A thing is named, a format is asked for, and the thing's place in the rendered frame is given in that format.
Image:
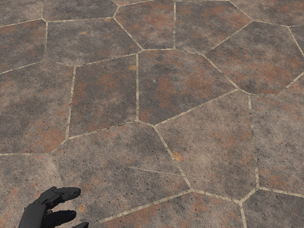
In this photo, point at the robot left hand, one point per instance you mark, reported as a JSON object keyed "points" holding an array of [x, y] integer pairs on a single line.
{"points": [[38, 215]]}

